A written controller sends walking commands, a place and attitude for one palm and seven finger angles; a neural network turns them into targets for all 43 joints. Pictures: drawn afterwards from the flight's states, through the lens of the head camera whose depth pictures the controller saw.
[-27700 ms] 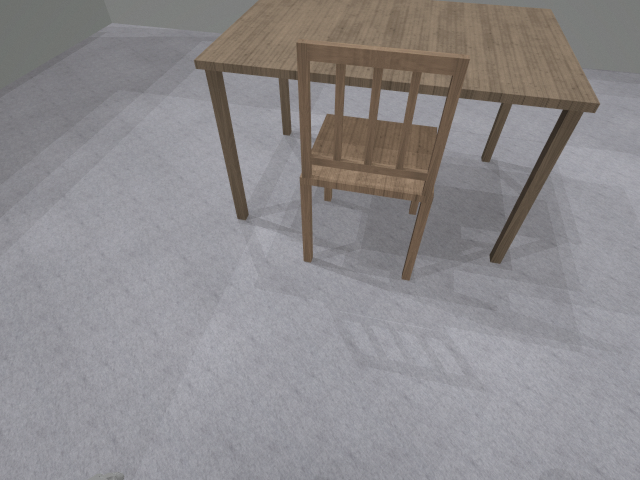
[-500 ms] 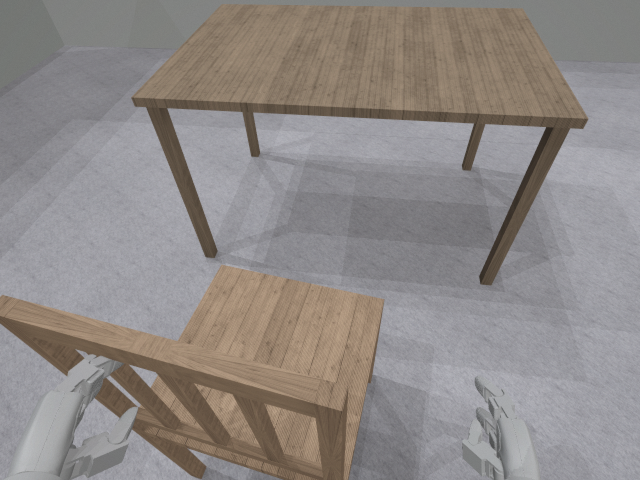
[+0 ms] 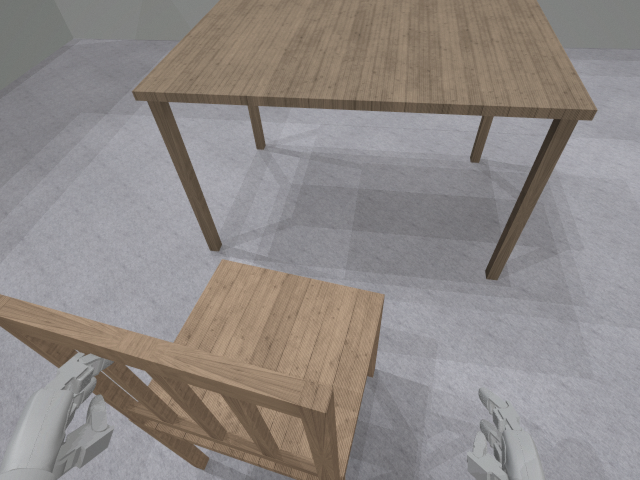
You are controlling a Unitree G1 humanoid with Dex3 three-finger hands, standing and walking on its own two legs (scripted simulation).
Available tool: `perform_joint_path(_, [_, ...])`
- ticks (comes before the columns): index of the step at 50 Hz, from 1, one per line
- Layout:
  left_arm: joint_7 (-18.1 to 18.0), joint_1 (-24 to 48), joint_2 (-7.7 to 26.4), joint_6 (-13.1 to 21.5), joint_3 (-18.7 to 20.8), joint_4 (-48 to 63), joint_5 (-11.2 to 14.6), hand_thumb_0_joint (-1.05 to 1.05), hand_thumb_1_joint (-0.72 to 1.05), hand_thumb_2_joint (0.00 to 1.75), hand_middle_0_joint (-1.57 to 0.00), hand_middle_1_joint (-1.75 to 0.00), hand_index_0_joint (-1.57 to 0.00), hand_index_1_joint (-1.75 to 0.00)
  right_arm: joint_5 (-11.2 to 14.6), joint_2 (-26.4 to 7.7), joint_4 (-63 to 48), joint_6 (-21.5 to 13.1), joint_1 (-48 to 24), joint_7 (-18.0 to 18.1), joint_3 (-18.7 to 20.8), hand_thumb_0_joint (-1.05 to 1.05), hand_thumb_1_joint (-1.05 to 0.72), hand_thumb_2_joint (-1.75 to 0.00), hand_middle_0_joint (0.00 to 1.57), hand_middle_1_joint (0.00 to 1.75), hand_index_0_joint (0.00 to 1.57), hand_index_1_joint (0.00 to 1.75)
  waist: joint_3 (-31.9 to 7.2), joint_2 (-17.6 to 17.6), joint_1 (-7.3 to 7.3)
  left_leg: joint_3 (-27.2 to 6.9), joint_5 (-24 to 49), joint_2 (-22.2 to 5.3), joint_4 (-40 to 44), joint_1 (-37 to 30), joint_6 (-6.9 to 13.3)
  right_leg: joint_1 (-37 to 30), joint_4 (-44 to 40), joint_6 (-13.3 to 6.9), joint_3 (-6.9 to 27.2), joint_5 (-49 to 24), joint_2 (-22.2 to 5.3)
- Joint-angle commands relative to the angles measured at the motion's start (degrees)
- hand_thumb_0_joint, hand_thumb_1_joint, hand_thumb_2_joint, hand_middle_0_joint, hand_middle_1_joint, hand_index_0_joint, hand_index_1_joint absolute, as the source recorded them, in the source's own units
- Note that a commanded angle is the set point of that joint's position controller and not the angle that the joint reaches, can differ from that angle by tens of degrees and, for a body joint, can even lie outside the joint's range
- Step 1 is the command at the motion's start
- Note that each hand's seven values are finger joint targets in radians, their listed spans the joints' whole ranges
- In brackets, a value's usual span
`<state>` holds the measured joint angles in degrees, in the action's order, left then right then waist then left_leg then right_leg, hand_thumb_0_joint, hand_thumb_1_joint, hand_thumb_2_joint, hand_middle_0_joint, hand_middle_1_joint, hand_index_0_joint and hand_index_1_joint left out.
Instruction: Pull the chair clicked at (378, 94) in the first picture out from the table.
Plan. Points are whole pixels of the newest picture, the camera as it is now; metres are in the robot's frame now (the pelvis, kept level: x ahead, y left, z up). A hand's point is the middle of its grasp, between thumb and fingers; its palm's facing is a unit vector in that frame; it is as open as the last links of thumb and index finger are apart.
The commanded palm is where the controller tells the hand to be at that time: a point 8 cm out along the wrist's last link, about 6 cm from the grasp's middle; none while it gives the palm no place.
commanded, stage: step back with the hand held close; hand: left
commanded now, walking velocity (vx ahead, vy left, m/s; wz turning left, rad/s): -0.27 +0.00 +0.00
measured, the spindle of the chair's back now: (192, 405) +0.21 +0.23 -0.09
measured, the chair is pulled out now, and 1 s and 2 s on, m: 0.63 0.64 0.64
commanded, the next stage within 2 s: stop stepping back and stand still in 0.94 s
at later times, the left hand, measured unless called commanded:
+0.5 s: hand (35, 462) +0.10 +0.26 +0.12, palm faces +0.14 -0.80 -0.58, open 6.8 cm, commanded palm +0.04 +0.31 +0.19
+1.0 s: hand out of the picture +0.03 +0.29 +0.19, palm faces +0.35 -0.76 -0.55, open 7.4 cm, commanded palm -0.04 +0.34 +0.19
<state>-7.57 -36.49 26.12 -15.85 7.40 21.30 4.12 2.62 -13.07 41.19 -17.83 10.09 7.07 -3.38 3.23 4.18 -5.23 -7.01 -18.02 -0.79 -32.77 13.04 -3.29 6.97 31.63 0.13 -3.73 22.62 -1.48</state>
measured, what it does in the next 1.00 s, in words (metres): walks backwards: right foot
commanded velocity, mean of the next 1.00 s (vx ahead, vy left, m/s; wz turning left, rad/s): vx -0.30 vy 0.00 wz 0.01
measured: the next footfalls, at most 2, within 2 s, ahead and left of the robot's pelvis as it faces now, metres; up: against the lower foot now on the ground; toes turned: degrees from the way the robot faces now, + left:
right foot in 0.90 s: -0.16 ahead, -0.11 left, +0.00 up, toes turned -2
left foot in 1.30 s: -0.19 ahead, +0.16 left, +0.00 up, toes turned -1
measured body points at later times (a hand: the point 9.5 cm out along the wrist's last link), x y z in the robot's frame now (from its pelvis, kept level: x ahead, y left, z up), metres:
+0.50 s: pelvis -0.09 +0.01 +0.00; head -0.02 +0.03 +0.44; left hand +0.08 +0.30 +0.15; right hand +0.10 -0.22 -0.09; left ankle +0.00 +0.16 -0.73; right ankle -0.06 -0.11 -0.73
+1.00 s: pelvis -0.18 +0.04 +0.00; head -0.13 +0.06 +0.44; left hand +0.00 +0.33 +0.21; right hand -0.02 -0.20 -0.09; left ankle -0.07 +0.16 -0.73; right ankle -0.20 -0.11 -0.73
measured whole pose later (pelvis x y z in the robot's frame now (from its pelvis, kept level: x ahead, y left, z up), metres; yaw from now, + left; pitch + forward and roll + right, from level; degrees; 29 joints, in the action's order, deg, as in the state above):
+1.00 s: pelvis -0.18 +0.04 +0.00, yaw -1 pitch +2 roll -4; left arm -7.7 -33.7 27.7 15.6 28.5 36.4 2.4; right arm -0.6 -10.7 35.5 -8.7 11.1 5.4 -0.3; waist 4.3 1.7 -0.4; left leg -5.4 -5.7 -2.9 -31.9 28.6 -1.2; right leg 14.7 27.8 1.9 -2.0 15.7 1.7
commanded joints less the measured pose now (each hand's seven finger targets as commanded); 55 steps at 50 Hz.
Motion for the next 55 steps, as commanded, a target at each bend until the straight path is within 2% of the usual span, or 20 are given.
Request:
perform_joint_path(1, [-3.5,26.2,22.8,18.0,24.6,32.1,0.9,0.00,0.90,0.90,-0.20,-0.30,-0.20,-0.30,2.5,-7.4,-13.0,1.2,-2.9,0.9,3.9,0.00,-0.90,-0.90,0.20,0.30,0.20,0.30,-3.3,3.1,3.01,1.2,24.9,-2.8,2.2,-4.2,4.7,4.9,-8.0,-0.8,5.5,-30.6,-3.3])
perform_joint_path(3, [-2.3,24.4,17.0,17.4,20.8,29.5,0.9,0.00,0.90,0.90,-0.20,-0.30,-0.20,-0.30,2.3,-5.9,-13.8,4.7,-3.7,0.7,3.7,0.00,-0.90,-0.90,0.20,0.30,0.20,0.30,-6.8,-1.4,3.63,2.4,26.5,-2.7,0.4,-5.6,4.2,0.1,-8.7,-0.3,4.1,-39.0,-4.9])
perform_joint_path(7, [-3.3,20.9,18.5,19.5,22.3,35.5,0.5,0.00,0.90,0.90,-0.20,-0.30,-0.20,-0.30,2.0,-6.6,-15.8,7.6,-5.0,0.9,3.8,0.00,-0.90,-0.90,0.20,0.30,0.20,0.30,-14.7,11.3,3.07,1.5,36.3,-4.3,3.6,-9.8,4.4,-4.8,-5.5,-0.2,3.7,-37.6,-4.6])
perform_joint_path(12, [-4.2,13.4,19.9,20.7,24.7,40.8,0.6,0.00,0.90,0.90,-0.20,-0.30,-0.20,-0.30,1.7,-6.5,-17.6,10.8,-5.9,0.3,4.6,0.00,-0.90,-0.90,0.20,0.30,0.20,0.30,-20.0,11.4,2.40,-0.6,41.3,-6.4,3.7,-9.7,4.8,-7.5,-4.0,0.0,2.5,-33.1,-3.5])
perform_joint_path(22, [-4.4,6.2,21.6,24.3,28.9,42.0,1.1,0.00,0.90,0.90,-0.20,-0.30,-0.20,-0.30,0.2,-6.3,-16.8,10.4,-5.5,1.5,5.0,0.00,-0.90,-0.90,0.20,0.30,0.20,0.30,-17.3,12.0,2.53,-3.6,15.8,-7.4,7.8,2.9,4.9,-5.6,-3.2,0.3,2.2,-17.0,-3.0])
perform_joint_path(25, [-4.6,2.6,17.1,26.8,30.9,31.9,0.9,0.00,0.90,0.90,-0.20,-0.30,-0.20,-0.30,-0.4,-5.4,-14.4,8.9,-5.5,1.7,5.2,0.00,-0.90,-0.90,0.20,0.30,0.20,0.30,-13.9,9.2,3.65,-3.2,-0.1,-6.3,9.3,5.8,4.7,-0.6,-5.0,-0.5,3.7,-7.9,-3.2])
perform_joint_path(27, [-4.4,1.4,12.1,27.1,29.2,19.6,0.1,0.00,0.90,0.90,-0.20,-0.30,-0.20,-0.30,-1.0,-5.2,-13.2,9.6,-4.5,1.1,5.7,0.00,-0.90,-0.90,0.20,0.30,0.20,0.30,-9.2,0.0,4.88,-0.9,-8.3,-3.2,3.0,4.9,3.0,9.6,-11.5,-1.9,6.9,2.7,-5.6])
perform_joint_path(29, [-3.8,4.3,7.6,26.3,24.8,10.0,-0.4,0.00,0.90,0.90,-0.20,-0.30,-0.20,-0.30,-1.0,-5.5,-11.5,10.8,-4.5,0.1,6.7,0.00,-0.90,-0.90,0.20,0.30,0.20,0.30,-5.4,-9.4,5.67,3.3,-5.9,0.1,-13.9,-1.2,1.7,25.6,-17.9,-5.7,11.4,12.2,-11.8])
perform_joint_path(30, [-3.6,3.5,5.0,25.3,23.0,4.0,-0.7,0.00,0.90,0.90,-0.20,-0.30,-0.20,-0.30,-1.1,-5.3,-10.1,11.2,-4.9,-0.4,7.1,0.00,-0.90,-0.90,0.20,0.30,0.20,0.30,-3.8,-9.7,5.90,3.5,-4.4,0.2,-17.6,-1.9,2.0,29.3,-18.5,-7.5,12.7,10.4,-13.4])
perform_joint_path(34, [-2.8,12.2,5.0,24.5,19.1,5.5,-1.5,0.00,0.90,0.90,-0.20,-0.30,-0.20,-0.30,-0.7,-5.4,-13.3,12.3,-6.7,-0.6,5.8,0.00,-0.90,-0.90,0.20,0.30,0.20,0.30,2.7,-16.8,6.08,-0.1,-7.1,-3.3,-1.4,6.9,4.6,25.8,-12.8,-3.5,6.3,10.6,-9.1])
perform_joint_path(36, [-2.9,11.2,5.8,25.7,19.6,12.5,-1.9,0.00,0.90,0.90,-0.20,-0.30,-0.20,-0.30,-0.6,-5.9,-16.0,12.1,-7.2,-0.3,5.0,0.00,-0.90,-0.90,0.20,0.30,0.20,0.30,1.1,-6.1,5.46,-5.3,-10.5,-6.9,12.7,13.2,6.9,16.5,-5.9,-0.6,4.0,8.2,-3.8])
perform_joint_path(38, [-3.1,12.2,8.4,27.7,22.5,22.1,-2.9,0.00,0.90,0.90,-0.20,-0.30,-0.20,-0.30,-1.4,-6.8,-17.8,10.8,-7.6,-0.4,5.0,0.00,-0.90,-0.90,0.20,0.30,0.20,0.30,-1.4,10.9,5.72,-16.2,-26.8,-13.9,26.8,27.9,10.3,2.0,10.7,0.9,3.3,2.2,1.0])
perform_joint_path(40, [-3.5,14.6,13.5,29.9,26.0,30.2,-3.9,0.00,0.90,0.90,-0.20,-0.30,-0.20,-0.30,-2.0,-6.1,-17.8,9.9,-7.9,-0.3,5.2,0.00,-0.90,-0.90,0.20,0.30,0.20,0.30,-3.3,13.1,5.20,-14.0,-17.5,-13.6,22.6,26.1,11.3,-1.2,10.6,0.6,5.1,-4.9,-0.3])
perform_joint_path(45, [-2.1,1.4,11.3,33.7,29.3,27.6,-2.3,0.00,0.90,0.90,-0.20,-0.30,-0.20,-0.30,-2.9,-6.0,-14.7,6.7,-2.2,-1.1,5.9,0.00,-0.90,-0.90,0.20,0.30,0.20,0.30,-7.9,16.0,4.57,-8.9,-3.4,-10.5,15.0,18.5,9.3,-1.6,-0.1,-0.1,2.4,-6.4,1.5])
perform_joint_path(48, [-1.3,2.4,9.8,35.2,28.4,24.8,-1.0,0.00,0.90,0.90,-0.20,-0.30,-0.20,-0.30,-3.4,-6.2,-12.0,6.1,-0.7,-1.2,6.6,0.00,-0.90,-0.90,0.20,0.30,0.20,0.30,-16.1,9.1,4.71,-6.2,27.5,-9.8,7.1,-1.1,7.3,3.9,-6.4,-0.4,2.1,-14.2,1.4])
perform_joint_path(49, [-0.7,1.7,9.0,35.1,27.7,23.2,-0.7,0.00,0.90,0.90,-0.20,-0.30,-0.20,-0.30,-2.7,-6.7,-11.8,6.0,-1.0,-1.2,7.6,0.00,-0.90,-0.90,0.20,0.30,0.20,0.30,-18.7,6.8,4.59,-4.4,29.4,-9.7,6.1,-4.4,6.6,4.7,-4.4,-0.9,2.0,-12.2,1.6])
perform_joint_path(51, [-0.1,-1.5,7.4,34.1,26.9,19.8,0.7,0.00,0.90,0.90,-0.20,-0.30,-0.20,-0.30,-2.2,-6.4,-12.3,6.3,-2.0,-1.4,7.8,0.00,-0.90,-0.90,0.20,0.30,0.20,0.30,-18.3,7.4,4.63,-5.2,22.5,-11.2,8.9,-3.5,7.7,6.2,-2.8,-0.9,1.9,-2.9,2.0])
perform_joint_path(53, [-0.1,-1.1,8.3,32.9,27.4,17.5,1.0,0.00,0.90,0.90,-0.20,-0.30,-0.20,-0.30,-1.5,-6.2,-13.1,7.1,-3.7,-1.6,7.8,0.00,-0.90,-0.90,0.20,0.30,0.20,0.30,-14.2,4.3,4.61,-3.4,1.7,-9.5,9.1,4.5,6.8,4.7,-6.0,-0.8,2.8,-1.6,0.5])
perform_joint_path(54, [-0.2,-1.1,9.0,31.7,27.1,16.2,0.9,0.00,0.90,0.90,-0.20,-0.30,-0.20,-0.30,-0.8,-5.7,-13.7,8.1,-3.6,-1.7,7.6,0.00,-0.90,-0.90,0.20,0.30,0.20,0.30,-12.5,-3.3,5.06,0.9,-9.1,-4.3,3.4,5.3,4.1,8.4,-12.0,-2.6,6.7,3.3,-3.0])
perform_joint_path(55, [-0.6,-0.3,11.5,30.5,28.1,14.9,0.8,0.00,0.90,0.90,-0.20,-0.30,-0.20,-0.30,-0.2,-5.2,-13.2,9.3,-2.6,-1.5,8.2,0.00,-0.90,-0.90,0.20,0.30,0.20,0.30,-11.9,-13.5,5.41,4.8,-7.8,0.9,-12.1,-0.4,1.6,19.6,-19.9,-7.0,17.0,15.4,-10.3])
